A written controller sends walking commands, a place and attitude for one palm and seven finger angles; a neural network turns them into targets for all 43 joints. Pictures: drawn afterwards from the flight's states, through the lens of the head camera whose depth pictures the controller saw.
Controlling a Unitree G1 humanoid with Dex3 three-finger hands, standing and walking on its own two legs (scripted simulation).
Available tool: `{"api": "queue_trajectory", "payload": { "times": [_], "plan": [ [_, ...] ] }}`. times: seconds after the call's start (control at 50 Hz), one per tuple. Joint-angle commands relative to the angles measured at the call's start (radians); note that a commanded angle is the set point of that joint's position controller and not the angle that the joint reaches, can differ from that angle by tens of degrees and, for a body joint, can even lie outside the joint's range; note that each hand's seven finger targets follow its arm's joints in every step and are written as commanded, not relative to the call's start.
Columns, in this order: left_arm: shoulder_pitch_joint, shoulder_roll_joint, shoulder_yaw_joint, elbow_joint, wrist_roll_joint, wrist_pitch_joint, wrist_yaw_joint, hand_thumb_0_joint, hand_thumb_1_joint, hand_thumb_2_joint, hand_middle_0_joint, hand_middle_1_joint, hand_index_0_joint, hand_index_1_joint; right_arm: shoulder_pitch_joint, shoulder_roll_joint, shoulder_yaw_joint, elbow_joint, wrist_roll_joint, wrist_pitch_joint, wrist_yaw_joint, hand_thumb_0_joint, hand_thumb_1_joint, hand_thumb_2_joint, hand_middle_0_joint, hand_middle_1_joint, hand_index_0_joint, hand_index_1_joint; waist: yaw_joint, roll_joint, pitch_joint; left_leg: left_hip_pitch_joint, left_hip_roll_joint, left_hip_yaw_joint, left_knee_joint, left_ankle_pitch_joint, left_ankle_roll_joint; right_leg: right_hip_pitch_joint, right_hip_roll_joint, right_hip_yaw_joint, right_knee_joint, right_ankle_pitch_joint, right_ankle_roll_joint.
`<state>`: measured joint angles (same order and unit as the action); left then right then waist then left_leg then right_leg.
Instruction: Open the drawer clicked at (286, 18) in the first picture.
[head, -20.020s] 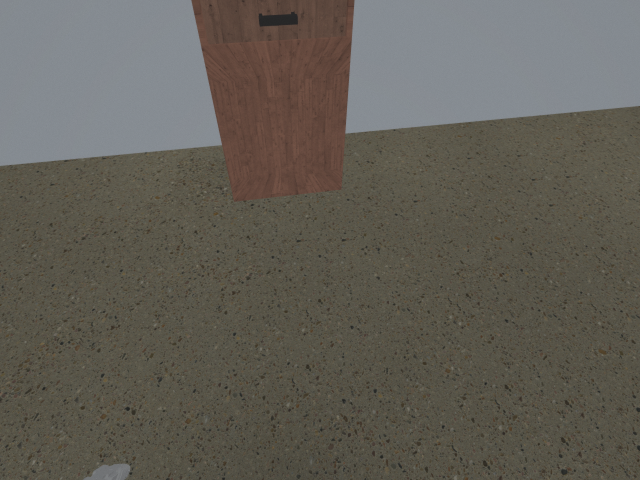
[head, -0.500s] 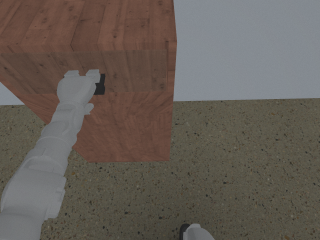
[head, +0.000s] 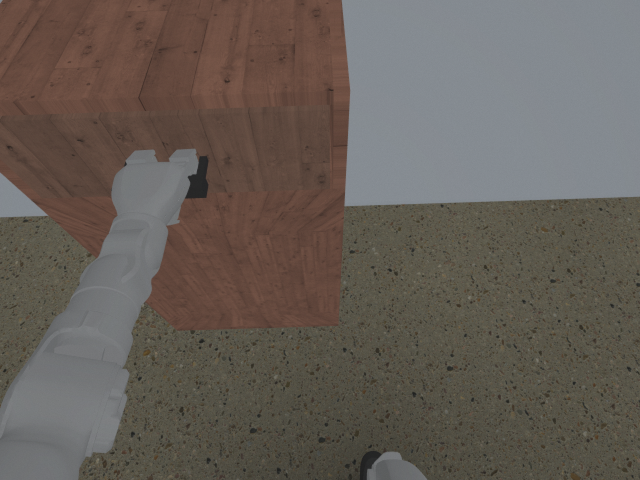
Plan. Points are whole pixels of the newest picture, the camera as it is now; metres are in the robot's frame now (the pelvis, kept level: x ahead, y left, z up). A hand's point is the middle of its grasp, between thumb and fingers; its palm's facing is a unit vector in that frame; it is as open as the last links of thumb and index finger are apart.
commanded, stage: pull the drawer open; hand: left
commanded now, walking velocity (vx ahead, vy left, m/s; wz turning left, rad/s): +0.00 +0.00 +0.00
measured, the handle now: (163, 175) +0.51 +0.21 +0.04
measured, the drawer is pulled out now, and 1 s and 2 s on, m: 0.00 0.12 0.30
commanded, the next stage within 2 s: none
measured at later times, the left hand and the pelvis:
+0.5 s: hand (163, 237) +0.42 +0.20 +0.02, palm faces -0.05 -0.01 -1.00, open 5.6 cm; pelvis +0.00 +0.00 +0.01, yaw +2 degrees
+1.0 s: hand (155, 288) +0.35 +0.20 +0.02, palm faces +0.01 -0.06 -1.00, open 5.5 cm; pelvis +0.01 +0.00 +0.01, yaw +0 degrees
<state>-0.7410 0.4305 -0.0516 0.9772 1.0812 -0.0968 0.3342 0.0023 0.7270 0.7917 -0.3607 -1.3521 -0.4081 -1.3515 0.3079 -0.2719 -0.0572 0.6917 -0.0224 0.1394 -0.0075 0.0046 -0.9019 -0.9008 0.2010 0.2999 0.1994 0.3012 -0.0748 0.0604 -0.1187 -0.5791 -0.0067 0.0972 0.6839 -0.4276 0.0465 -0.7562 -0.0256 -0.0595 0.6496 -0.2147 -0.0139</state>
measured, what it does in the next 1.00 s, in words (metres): stands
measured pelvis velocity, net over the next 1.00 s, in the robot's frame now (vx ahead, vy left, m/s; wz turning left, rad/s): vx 0.01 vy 0.00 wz -0.01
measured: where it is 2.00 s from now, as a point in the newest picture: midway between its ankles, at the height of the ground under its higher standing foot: outside the picture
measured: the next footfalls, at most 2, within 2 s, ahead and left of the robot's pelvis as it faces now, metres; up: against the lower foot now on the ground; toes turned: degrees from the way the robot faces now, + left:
none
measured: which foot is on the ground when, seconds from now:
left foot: down 0.00-1.00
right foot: down 0.00-1.00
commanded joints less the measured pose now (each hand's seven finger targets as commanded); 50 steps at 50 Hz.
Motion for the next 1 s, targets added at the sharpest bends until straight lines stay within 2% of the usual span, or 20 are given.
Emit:
{"api": "queue_trajectory", "payload": {
  "times": [0.0, 0.08, 0.1, 0.16, 0.2, 0.22, 0.24, 0.28, 0.32, 0.36, 0.4, 0.52, 0.54, 0.62, 0.64, 0.68, 0.76, 0.84, 0.94, 0.98],
  "plan": [
    [-0.221, 0.189, 0.065, -0.230, -0.026, -0.016, 0.034, 0.000, 0.900, 0.900, -0.400, -1.350, -0.400, -1.350, 0.072, -0.140, -0.054, -0.086, 0.002, -0.014, 0.001, 0.000, -0.900, -0.900, 0.200, 0.300, 0.200, 0.300, 0.048, -0.062, -0.438, 0.072, 0.000, -0.081, -0.073, 0.606, -0.025, 0.485, 0.032, 0.047, 0.010, 0.392, -0.023],
    [-0.113, 0.207, 0.093, -0.313, -0.018, 0.005, 0.047, 0.000, 0.900, 0.900, -0.400, -1.350, -0.400, -1.350, 0.047, -0.136, -0.055, -0.098, 0.002, -0.006, 0.008, 0.000, -0.900, -0.900, 0.200, 0.300, 0.200, 0.300, 0.074, -0.056, -0.455, 0.079, 0.001, -0.074, -0.084, 0.639, -0.024, 0.530, 0.027, 0.054, 0.007, 0.428, -0.027],
    [-0.120, 0.186, 0.076, -0.344, -0.016, 0.010, 0.051, 0.000, 0.900, 0.900, -0.400, -1.350, -0.400, -1.350, 0.040, -0.135, -0.057, -0.099, 0.004, -0.005, 0.008, 0.000, -0.900, -0.900, 0.200, 0.300, 0.200, 0.300, 0.064, -0.059, -0.442, 0.093, 0.003, -0.077, -0.087, 0.645, -0.028, 0.520, 0.029, 0.050, 0.003, 0.427, -0.026],
    [-0.049, 0.177, 0.085, -0.453, -0.020, 0.027, 0.059, 0.000, 0.900, 0.900, -0.400, -1.350, -0.400, -1.350, 0.015, -0.130, -0.059, -0.114, 0.005, -0.005, 0.014, 0.000, -0.900, -0.900, 0.200, 0.300, 0.200, 0.300, 0.082, -0.035, -0.472, 0.144, 0.010, -0.087, -0.087, 0.734, -0.035, 0.536, 0.027, 0.050, 0.003, 0.451, -0.029],
    [0.017, 0.151, 0.072, -0.464, -0.028, 0.052, 0.057, 0.000, 0.900, 0.900, -0.400, -1.350, -0.400, -1.350, -0.001, -0.127, -0.055, -0.116, 0.009, -0.004, 0.016, 0.000, -0.900, -0.900, 0.200, 0.300, 0.200, 0.300, 0.082, -0.043, -0.418, 0.152, 0.012, -0.086, -0.095, 0.729, -0.041, 0.523, 0.029, 0.043, -0.008, 0.442, -0.027],
    [-0.162, 0.154, 0.040, -0.445, -0.019, 0.053, 0.064, 0.000, 0.900, 0.900, -0.400, -1.350, -0.400, -1.350, -0.002, -0.137, -0.050, -0.095, 0.012, -0.002, 0.007, 0.000, -0.900, -0.900, 0.200, 0.300, 0.200, 0.300, 0.025, -0.060, -0.368, 0.163, 0.010, -0.090, -0.095, 0.653, -0.042, 0.468, 0.035, 0.034, -0.021, 0.400, -0.020],
    [-0.293, 0.154, 0.019, -0.407, -0.005, 0.051, 0.071, 0.000, 0.900, 0.900, -0.400, -1.350, -0.400, -1.350, 0.007, -0.136, -0.049, -0.078, 0.010, -0.004, -0.002, 0.000, -0.900, -0.900, 0.200, 0.300, 0.200, 0.300, -0.002, -0.062, -0.333, 0.151, 0.003, -0.091, -0.096, 0.579, -0.040, 0.428, 0.034, 0.028, -0.027, 0.343, -0.018],
    [-0.263, 0.194, 0.058, -0.345, 0.012, 0.056, 0.081, 0.000, 0.900, 0.900, -0.400, -1.350, -0.400, -1.350, 0.011, -0.131, -0.047, -0.063, 0.002, -0.008, -0.011, 0.000, -0.900, -0.900, 0.200, 0.300, 0.200, 0.300, 0.029, -0.046, -0.372, 0.161, -0.005, -0.085, -0.098, 0.584, -0.039, 0.449, 0.034, 0.028, -0.019, 0.327, -0.025],
    [-0.298, 0.135, 0.006, -0.334, 0.014, 0.061, 0.080, 0.000, 0.900, 0.900, -0.400, -1.350, -0.400, -1.350, 0.006, -0.121, -0.047, -0.062, 0.002, -0.009, -0.011, 0.000, -0.900, -0.900, 0.200, 0.300, 0.200, 0.300, 0.025, 0.008, -0.392, 0.202, -0.004, -0.091, -0.089, 0.628, -0.055, 0.419, 0.035, 0.022, -0.016, 0.329, -0.027],
    [-0.318, 0.163, 0.029, -0.312, 0.005, 0.055, 0.073, 0.000, 0.900, 0.900, -0.400, -1.350, -0.400, -1.350, 0.002, -0.123, -0.044, -0.062, 0.001, -0.009, -0.014, 0.000, -0.900, -0.900, 0.200, 0.300, 0.200, 0.300, 0.023, -0.016, -0.407, 0.187, -0.010, -0.088, -0.083, 0.610, -0.050, 0.443, 0.035, 0.027, -0.014, 0.336, -0.026],
    [-0.318, 0.145, 0.016, -0.282, -0.001, 0.044, 0.062, 0.000, 0.900, 0.900, -0.400, -1.350, -0.400, -1.350, 0.002, -0.120, -0.041, -0.067, 0.003, -0.012, -0.018, 0.000, -0.900, -0.900, 0.200, 0.300, 0.200, 0.300, 0.023, -0.050, -0.379, 0.153, -0.013, -0.088, -0.092, 0.570, -0.045, 0.451, 0.033, 0.027, -0.015, 0.332, -0.025],
    [-0.340, 0.148, 0.024, -0.265, -0.002, -0.007, 0.056, 0.000, 0.900, 0.900, -0.400, -1.350, -0.400, -1.350, 0.009, -0.116, -0.042, -0.081, 0.001, -0.023, -0.023, 0.000, -0.900, -0.900, 0.200, 0.300, 0.200, 0.300, 0.021, -0.062, -0.378, 0.127, -0.018, -0.088, -0.084, 0.524, -0.035, 0.448, 0.030, 0.033, -0.008, 0.320, -0.024],
    [-0.291, 0.153, 0.038, -0.264, -0.004, -0.013, 0.054, 0.000, 0.900, 0.900, -0.400, -1.350, -0.400, -1.350, 0.008, -0.116, -0.043, -0.090, 0.000, -0.024, -0.021, 0.000, -0.900, -0.900, 0.200, 0.300, 0.200, 0.300, 0.041, -0.064, -0.396, 0.114, -0.021, -0.084, -0.085, 0.523, -0.033, 0.473, 0.029, 0.037, -0.005, 0.324, -0.025],
    [-0.137, 0.151, 0.059, -0.317, -0.011, -0.028, 0.050, 0.000, 0.900, 0.900, -0.400, -1.350, -0.400, -1.350, -0.005, -0.112, -0.046, -0.117, 0.003, -0.023, -0.009, 0.000, -0.900, -0.900, 0.200, 0.300, 0.200, 0.300, 0.079, -0.061, -0.421, 0.091, -0.018, -0.075, -0.089, 0.547, -0.030, 0.523, 0.026, 0.046, 0.001, 0.363, -0.029],
    [-0.112, 0.130, 0.043, -0.337, -0.013, -0.025, 0.050, 0.000, 0.900, 0.900, -0.400, -1.350, -0.400, -1.350, -0.011, -0.113, -0.048, -0.122, 0.005, -0.022, -0.006, 0.000, -0.900, -0.900, 0.200, 0.300, 0.200, 0.300, 0.075, -0.064, -0.415, 0.090, -0.017, -0.074, -0.094, 0.539, -0.030, 0.526, 0.026, 0.048, -0.005, 0.366, -0.028],
    [-0.023, 0.155, 0.074, -0.406, -0.015, -0.019, 0.055, 0.000, 0.900, 0.900, -0.400, -1.350, -0.400, -1.350, -0.021, -0.114, -0.050, -0.134, 0.007, -0.020, 0.001, 0.000, -0.900, -0.900, 0.200, 0.300, 0.200, 0.300, 0.098, -0.049, -0.441, 0.091, -0.012, -0.073, -0.100, 0.572, -0.031, 0.559, 0.023, 0.056, -0.001, 0.388, -0.032],
    [0.150, 0.127, 0.079, -0.533, -0.037, 0.018, 0.060, 0.000, 0.900, 0.900, -0.400, -1.350, -0.400, -1.350, -0.055, -0.118, -0.053, -0.155, 0.018, -0.023, 0.011, 0.000, -0.900, -0.900, 0.200, 0.300, 0.200, 0.300, 0.107, -0.084, -0.407, 0.103, -0.003, -0.078, -0.119, 0.590, -0.032, 0.582, 0.025, 0.054, -0.018, 0.396, -0.032],
    [0.322, 0.080, 0.047, -0.716, -0.048, 0.057, 0.061, 0.000, 0.900, 0.900, -0.400, -1.350, -0.400, -1.350, -0.096, -0.116, -0.052, -0.175, 0.024, -0.029, 0.018, 0.000, -0.900, -0.900, 0.200, 0.300, 0.200, 0.300, 0.118, -0.038, -0.383, 0.176, 0.006, -0.081, -0.130, 0.630, -0.046, 0.565, 0.028, 0.045, -0.033, 0.372, -0.029],
    [0.402, 0.064, 0.030, -0.814, -0.042, 0.106, 0.066, 0.000, 0.900, 0.900, -0.400, -1.350, -0.400, -1.350, -0.151, -0.116, -0.042, -0.178, 0.022, -0.041, 0.011, 0.000, -0.900, -0.900, 0.200, 0.300, 0.200, 0.300, 0.111, -0.064, -0.305, 0.204, 0.010, -0.083, -0.147, 0.578, -0.049, 0.540, 0.032, 0.037, -0.053, 0.315, -0.027],
    [0.412, 0.067, 0.024, -0.855, -0.032, 0.118, 0.069, 0.000, 0.900, 0.900, -0.400, -1.350, -0.400, -1.350, -0.172, -0.111, -0.035, -0.182, 0.020, -0.045, 0.005, 0.000, -0.900, -0.900, 0.200, 0.300, 0.200, 0.300, 0.120, -0.016, -0.297, 0.225, 0.008, -0.084, -0.155, 0.578, -0.057, 0.538, 0.030, 0.037, -0.052, 0.300, -0.031]
  ]
}}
